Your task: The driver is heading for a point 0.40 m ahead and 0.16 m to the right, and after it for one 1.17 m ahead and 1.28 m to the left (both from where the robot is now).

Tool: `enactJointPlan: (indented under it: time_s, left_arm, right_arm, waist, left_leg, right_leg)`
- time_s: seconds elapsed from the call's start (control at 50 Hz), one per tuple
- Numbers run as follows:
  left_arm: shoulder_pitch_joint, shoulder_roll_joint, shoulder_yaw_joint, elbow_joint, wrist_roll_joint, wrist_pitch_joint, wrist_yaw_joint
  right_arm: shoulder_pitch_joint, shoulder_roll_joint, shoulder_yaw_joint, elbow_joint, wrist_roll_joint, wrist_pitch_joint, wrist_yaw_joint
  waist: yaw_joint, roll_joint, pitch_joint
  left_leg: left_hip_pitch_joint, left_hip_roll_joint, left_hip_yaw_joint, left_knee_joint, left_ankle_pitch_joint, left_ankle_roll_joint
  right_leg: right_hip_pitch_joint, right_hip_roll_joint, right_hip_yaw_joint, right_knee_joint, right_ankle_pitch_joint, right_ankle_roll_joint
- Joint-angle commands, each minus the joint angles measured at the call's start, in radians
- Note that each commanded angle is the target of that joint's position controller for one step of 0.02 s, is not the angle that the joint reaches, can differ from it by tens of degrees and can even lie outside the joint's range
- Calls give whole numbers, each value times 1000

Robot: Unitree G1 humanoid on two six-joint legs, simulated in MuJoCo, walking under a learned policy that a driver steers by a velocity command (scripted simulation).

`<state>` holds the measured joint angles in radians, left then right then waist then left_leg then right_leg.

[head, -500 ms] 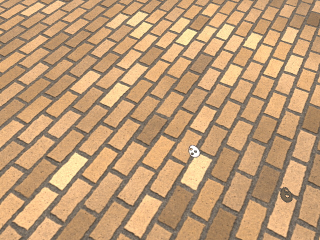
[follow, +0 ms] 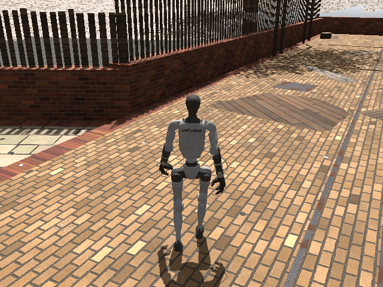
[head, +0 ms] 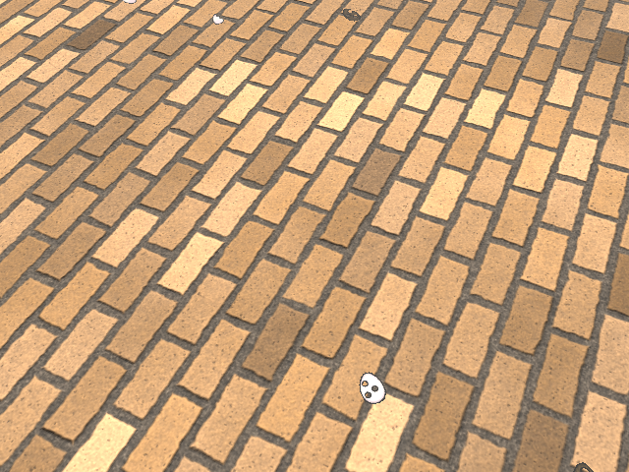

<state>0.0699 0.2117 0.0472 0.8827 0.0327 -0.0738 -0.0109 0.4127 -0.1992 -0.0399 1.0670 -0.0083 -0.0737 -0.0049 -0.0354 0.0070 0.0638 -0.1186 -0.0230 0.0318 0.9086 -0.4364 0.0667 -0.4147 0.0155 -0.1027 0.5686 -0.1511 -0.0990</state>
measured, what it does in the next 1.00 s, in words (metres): walks ahead: left foot, then right foot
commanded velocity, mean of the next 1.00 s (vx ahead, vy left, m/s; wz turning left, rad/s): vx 0.32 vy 0.00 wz -0.04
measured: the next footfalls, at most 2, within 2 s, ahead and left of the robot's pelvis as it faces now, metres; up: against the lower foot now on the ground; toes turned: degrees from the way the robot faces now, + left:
left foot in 0.48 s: +0.43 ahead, +0.08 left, +0.00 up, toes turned -12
right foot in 0.96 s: +0.41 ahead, -0.11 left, +0.00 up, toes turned +1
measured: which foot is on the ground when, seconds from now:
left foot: up 0.00-0.46, down 0.48-0.96, up 0.98-1.00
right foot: down 0.00-0.48, up 0.50-0.94, down 0.96-1.00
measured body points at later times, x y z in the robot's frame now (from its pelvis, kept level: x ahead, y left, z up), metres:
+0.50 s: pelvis +0.27 +0.01 +0.00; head +0.30 +0.01 +0.45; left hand +0.27 +0.28 -0.14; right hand +0.44 -0.25 -0.09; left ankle +0.39 +0.09 -0.73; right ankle +0.09 -0.07 -0.71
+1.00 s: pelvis +0.35 -0.02 +0.01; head +0.38 -0.03 +0.46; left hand +0.50 +0.24 -0.10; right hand +0.39 -0.29 -0.13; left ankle +0.39 +0.09 -0.71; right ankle +0.37 -0.11 -0.73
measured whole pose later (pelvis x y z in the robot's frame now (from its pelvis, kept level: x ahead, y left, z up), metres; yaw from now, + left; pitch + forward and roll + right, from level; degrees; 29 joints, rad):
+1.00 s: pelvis +0.35 -0.02 +0.01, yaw -1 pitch +0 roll +1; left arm 0.12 0.23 0.03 0.84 0.02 0.00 0.05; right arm 0.27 -0.27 -0.08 0.90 -0.01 0.03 -0.01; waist -0.05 0.03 0.04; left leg -0.36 -0.12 -0.13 0.63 -0.35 0.03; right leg -0.28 0.03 0.01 0.50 -0.19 -0.04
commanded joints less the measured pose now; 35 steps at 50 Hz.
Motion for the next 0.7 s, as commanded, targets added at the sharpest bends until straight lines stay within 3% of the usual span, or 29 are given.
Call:
enactJointPlan:
  time_s: [0.02,0.04,0.08,0.14,0.22,0.36,0.42,0.44,0.46,0.48,0.5,0.52,0.54,0.56,0.58,0.62,0.66,0.7]
  left_arm:
    - [205,143,42,38,-26,10,-1]
    - [178,108,32,42,-24,6,-1]
    - [188,76,19,65,-27,-5,4]
    - [253,125,31,83,-31,-16,10]
    - [323,133,34,86,-30,-9,10]
    - [421,150,44,82,-17,3,18]
    - [369,180,57,57,-12,8,28]
    - [350,188,60,56,-13,6,28]
    - [357,170,56,64,-21,1,25]
    - [374,124,42,50,-32,-7,24]
    - [543,24,24,57,-76,-3,28]
    - [557,110,40,82,-43,5,35]
    - [470,110,41,77,-22,11,35]
    - [376,94,35,57,-9,11,30]
    - [321,91,35,40,-1,17,25]
    - [307,82,30,32,10,37,15]
    - [294,76,24,21,1,51,17]
    - [250,78,18,3,-7,63,26]
  right_arm:
    - [-48,-114,-27,-96,-12,-22,9]
    - [-69,-94,-26,-100,-15,-21,11]
    - [-53,-67,-22,-102,-37,2,19]
    - [-119,-67,-21,-139,-38,22,24]
    - [-313,-82,-19,-217,-27,29,23]
    - [-509,-90,-6,-315,-11,16,25]
    - [-447,-123,-13,-323,-7,0,20]
    - [-357,-134,-19,-295,-12,-8,14]
    - [-229,-147,-28,-251,-23,-24,4]
    - [-89,-193,-39,-228,-46,-41,-7]
    - [-8,-307,-66,-214,-55,-32,-8]
    - [-28,-260,-63,-203,-17,-12,1]
    - [-132,-177,-40,-222,-4,-11,6]
    - [-189,-113,-20,-224,-3,-14,9]
    - [-198,-88,-9,-212,-1,-17,6]
    - [-189,-92,-4,-183,5,-19,3]
    - [-173,-146,-17,-175,3,-19,4]
    - [-156,-186,-31,-173,-2,-8,4]
  waist:
    - [77,-48,-94]
    - [48,-42,-41]
    - [5,-64,-32]
    - [1,-53,-23]
    - [51,-59,18]
    - [120,-80,0]
    - [71,-96,-19]
    - [35,-92,-46]
    - [-12,-45,-112]
    - [-56,16,-231]
    - [-16,260,-380]
    - [4,196,-375]
    - [30,79,-226]
    - [31,30,-156]
    - [40,55,-122]
    - [66,105,-130]
    - [81,100,-155]
    - [77,93,-164]
  left_leg:
    - [-513,68,-71,362,90,25]
    - [-478,99,-66,293,134,19]
    - [-388,119,-58,206,165,-12]
    - [-416,120,-32,113,210,-59]
    - [-505,122,-24,-89,342,-105]
    - [-503,70,-32,-285,394,-106]
    - [-350,47,-45,-378,314,-77]
    - [-244,22,-22,-419,305,-57]
    - [-84,16,-6,-495,378,-29]
    - [133,167,-138,-488,447,18]
    - [416,452,-532,-481,743,183]
    - [352,462,-673,-534,857,235]
    - [220,407,-516,-528,889,224]
    - [133,349,-396,-537,977,199]
    - [93,294,-316,-556,1042,169]
    - [31,230,-249,-569,1125,146]
    - [6,216,-230,-562,1204,162]
    - [-14,217,-238,-562,1163,178]
  right_leg:
    - [439,-335,533,-338,-110,-186]
    - [346,-281,451,-368,-49,-153]
    - [247,-215,356,-395,63,-126]
    - [224,-189,319,-418,137,-152]
    - [253,-168,328,-442,117,-146]
    - [396,-170,368,-328,297,-129]
    - [382,-179,401,-246,367,-89]
    - [380,-163,374,-170,482,-66]
    - [374,-105,315,-5,560,-35]
    - [265,-49,268,211,380,-5]
    - [-12,113,156,547,-241,47]
    - [-82,108,197,672,-413,43]
    - [-105,61,222,703,-349,46]
    - [-111,28,208,651,-302,55]
    - [-109,-8,187,588,-272,64]
    - [-30,-19,158,495,-235,90]
    - [3,-3,133,435,-228,112]
    - [-2,0,122,367,-223,125]
Velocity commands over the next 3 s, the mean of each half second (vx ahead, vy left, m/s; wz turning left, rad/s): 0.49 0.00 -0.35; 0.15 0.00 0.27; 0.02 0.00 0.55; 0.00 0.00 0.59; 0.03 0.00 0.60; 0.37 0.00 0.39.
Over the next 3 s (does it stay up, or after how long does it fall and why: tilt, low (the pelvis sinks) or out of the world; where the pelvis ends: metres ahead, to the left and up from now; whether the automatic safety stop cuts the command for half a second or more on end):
stays up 0.44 0.18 -0.01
